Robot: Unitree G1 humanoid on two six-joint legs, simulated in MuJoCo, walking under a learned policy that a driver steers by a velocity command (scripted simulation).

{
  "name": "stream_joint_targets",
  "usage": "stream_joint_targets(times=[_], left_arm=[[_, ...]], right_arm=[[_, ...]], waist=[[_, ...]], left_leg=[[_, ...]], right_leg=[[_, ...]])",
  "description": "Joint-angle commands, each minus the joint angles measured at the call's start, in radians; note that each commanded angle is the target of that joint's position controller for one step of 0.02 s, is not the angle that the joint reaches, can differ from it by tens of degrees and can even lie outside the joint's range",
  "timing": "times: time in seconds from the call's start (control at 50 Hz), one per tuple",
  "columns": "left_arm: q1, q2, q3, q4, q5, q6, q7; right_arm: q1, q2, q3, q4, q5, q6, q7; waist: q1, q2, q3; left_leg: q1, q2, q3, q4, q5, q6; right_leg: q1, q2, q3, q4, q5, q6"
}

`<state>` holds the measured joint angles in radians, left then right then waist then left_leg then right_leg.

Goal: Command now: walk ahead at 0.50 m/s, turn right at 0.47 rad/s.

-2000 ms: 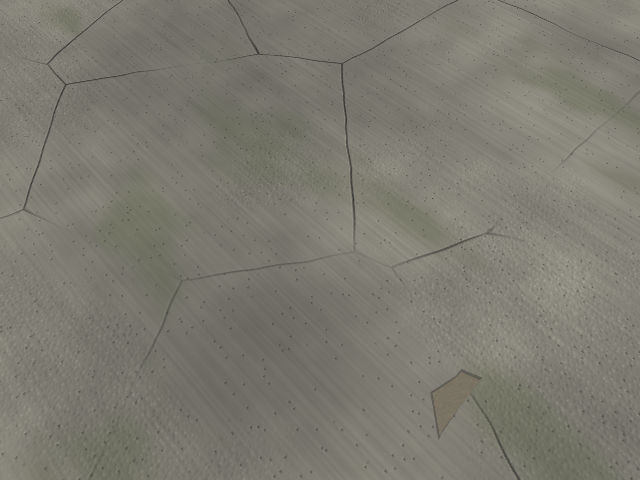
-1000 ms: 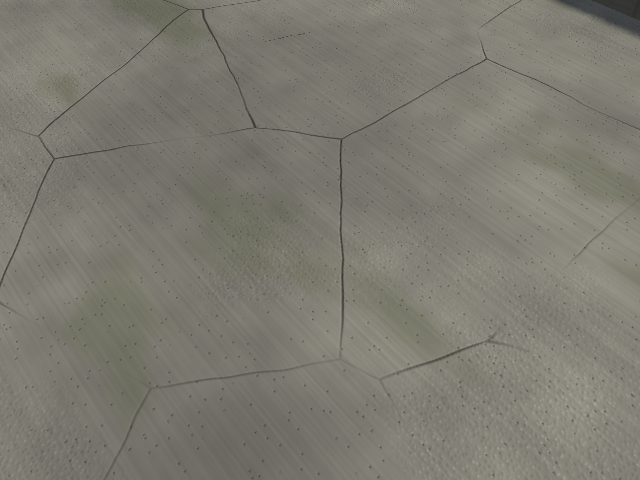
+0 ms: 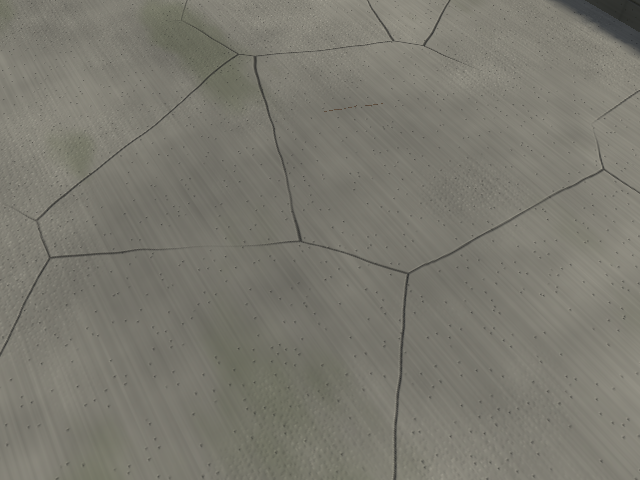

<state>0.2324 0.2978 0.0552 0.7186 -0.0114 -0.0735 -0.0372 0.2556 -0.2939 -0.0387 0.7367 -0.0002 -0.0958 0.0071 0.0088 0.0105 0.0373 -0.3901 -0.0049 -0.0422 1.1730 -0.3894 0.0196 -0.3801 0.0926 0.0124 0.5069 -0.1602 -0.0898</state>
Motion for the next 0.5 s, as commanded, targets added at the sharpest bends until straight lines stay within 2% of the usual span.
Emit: stream_joint_targets(times=[0.02, 0.08, 0.14, 0.18, 0.24, 0.3, 0.32, 0.34, 0.36, 0.38, 0.4, 0.42, 0.44, 0.46, 0.48, 0.5], left_arm=[[0.03, 0.12, 0.031, -0.076, 0.009, -0.002, 0.014], [0.04, 0.144, 0.038, -0.069, 0.0, -0.002, 0.031], [0.072, 0.163, 0.046, -0.052, -0.01, 0.007, 0.046], [0.105, 0.163, 0.048, -0.038, -0.013, 0.017, 0.053], [0.15, 0.159, 0.049, -0.02, -0.02, 0.029, 0.057], [0.137, 0.156, 0.052, -0.022, -0.016, 0.04, 0.06], [0.118, 0.147, 0.05, -0.027, -0.014, 0.043, 0.059], [0.105, 0.116, 0.04, -0.038, -0.009, 0.041, 0.055], [0.104, 0.06, 0.019, -0.061, 0.007, 0.036, 0.05], [0.252, 0.003, -0.001, -0.085, -0.018, 0.026, 0.049], [0.248, 0.107, 0.015, -0.06, -0.029, 0.024, 0.052], [0.135, 0.162, 0.032, -0.07, -0.023, 0.029, 0.051], [0.076, 0.154, 0.033, -0.084, -0.013, 0.034, 0.052], [0.039, 0.142, 0.036, -0.099, -0.004, 0.033, 0.049], [0.041, 0.124, 0.037, -0.104, -0.009, 0.036, 0.042], [0.05, 0.103, 0.034, -0.105, -0.017, 0.041, 0.038]], right_arm=[[-0.046, -0.122, -0.035, -0.118, -0.016, -0.027, -0.003], [-0.057, -0.091, -0.025, -0.124, -0.021, -0.005, -0.012], [-0.167, -0.059, -0.012, -0.147, -0.02, -0.006, -0.013], [-0.235, -0.051, -0.008, -0.159, -0.011, -0.013, -0.006], [-0.294, -0.072, -0.017, -0.177, 0.003, -0.025, 0.005], [-0.261, -0.107, -0.036, -0.171, 0.008, -0.037, 0.011], [-0.2, -0.119, -0.045, -0.155, 0.008, -0.042, 0.009], [-0.104, -0.146, -0.06, -0.138, -0.002, -0.046, 0.002], [0.046, -0.199, -0.075, -0.129, -0.018, -0.047, -0.008], [0.123, -0.268, -0.094, -0.09, -0.025, -0.031, -0.004], [0.112, -0.179, -0.078, -0.102, 0.002, -0.025, 0.0], [0.073, -0.12, -0.062, -0.11, 0.003, -0.019, -0.005], [0.028, -0.106, -0.054, -0.111, -0.007, -0.012, -0.006], [0.001, -0.089, -0.048, -0.102, -0.01, -0.009, -0.006], [-0.012, -0.077, -0.043, -0.096, -0.016, -0.01, -0.008], [-0.017, -0.072, -0.043, -0.089, -0.015, -0.013, -0.007]], waist=[[-0.007, -0.05, -0.089], [-0.016, -0.057, -0.06], [0.023, -0.071, -0.042], [0.054, -0.085, -0.045], [0.072, -0.095, -0.044], [0.039, -0.129, -0.049], [0.003, -0.138, -0.067], [-0.048, -0.125, -0.136], [-0.11, -0.027, -0.277], [-0.046, 0.308, -0.388], [-0.067, 0.229, -0.328], [-0.097, 0.123, -0.195], [-0.084, 0.054, -0.117], [-0.068, 0.051, -0.058], [-0.045, 0.078, -0.039], [-0.035, 0.102, -0.032]], left_leg=[[-0.261, 0.088, -0.057, -0.065, 0.071, -0.021], [-0.248, 0.083, -0.02, -0.203, 0.132, -0.071], [-0.192, 0.048, -0.009, -0.433, 0.347, -0.095], [-0.132, 0.013, -0.001, -0.555, 0.451, -0.097], [-0.105, -0.01, -0.026, -0.652, 0.456, -0.084], [-0.055, -0.01, -0.047, -0.704, 0.349, -0.042], [0.03, -0.011, -0.032, -0.738, 0.343, -0.018], [0.198, 0.026, -0.044, -0.752, 0.349, 0.02], [0.458, 0.193, -0.2, -0.726, 0.295, 0.087], [0.764, 0.413, -0.654, -0.795, 0.114, 0.256], [0.727, 0.432, -0.751, -0.844, -0.108, 0.247], [0.607, 0.382, -0.588, -0.861, -0.099, 0.199], [0.486, 0.337, -0.456, -0.878, 0.025, 0.171], [0.396, 0.299, -0.365, -0.902, 0.134, 0.164], [0.334, 0.268, -0.287, -0.928, 0.198, 0.152], [0.3, 0.251, -0.234, -0.954, 0.228, 0.151]], right_leg=[[0.276, -0.27, 0.414, -0.265, 0.14, -0.205], [0.173, -0.237, 0.321, -0.284, 0.261, -0.207], [0.117, -0.175, 0.253, -0.275, 0.228, -0.156], [0.108, -0.16, 0.255, -0.256, 0.184, -0.13], [0.176, -0.186, 0.332, -0.202, 0.12, -0.116], [0.26, -0.219, 0.421, -0.116, 0.127, -0.092], [0.255, -0.207, 0.423, -0.069, 0.161, -0.077], [0.22, -0.161, 0.389, 0.046, 0.203, -0.047], [0.098, -0.1, 0.307, 0.312, 0.068, -0.011], [-0.257, 0.035, 0.177, 0.621, -0.418, 0.053], [-0.384, -0.056, 0.188, 0.756, -0.414, 0.068], [-0.414, -0.09, 0.171, 0.791, -0.317, 0.077], [-0.389, -0.121, 0.137, 0.777, -0.244, 0.085], [-0.376, -0.146, 0.132, 0.735, -0.198, 0.089], [-0.336, -0.171, 0.126, 0.708, -0.17, 0.089], [-0.313, -0.182, 0.11, 0.686, -0.156, 0.091]])
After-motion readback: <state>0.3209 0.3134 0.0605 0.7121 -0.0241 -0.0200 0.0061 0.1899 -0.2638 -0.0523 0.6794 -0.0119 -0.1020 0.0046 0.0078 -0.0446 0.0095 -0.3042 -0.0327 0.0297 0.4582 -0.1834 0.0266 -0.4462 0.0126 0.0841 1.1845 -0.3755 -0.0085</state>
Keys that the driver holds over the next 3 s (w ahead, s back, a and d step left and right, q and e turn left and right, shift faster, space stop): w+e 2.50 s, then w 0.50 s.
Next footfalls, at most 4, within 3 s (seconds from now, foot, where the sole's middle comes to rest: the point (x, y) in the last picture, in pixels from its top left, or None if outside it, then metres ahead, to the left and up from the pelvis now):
0.36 left None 0.39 0.11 -0.77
0.88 right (459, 431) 0.56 -0.24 -0.77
1.34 left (443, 292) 0.90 -0.25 -0.77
1.86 right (609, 319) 0.83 -0.63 -0.77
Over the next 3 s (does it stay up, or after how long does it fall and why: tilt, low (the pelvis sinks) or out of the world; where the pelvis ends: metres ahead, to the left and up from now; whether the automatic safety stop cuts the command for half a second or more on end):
stays up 0.92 -1.03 0.01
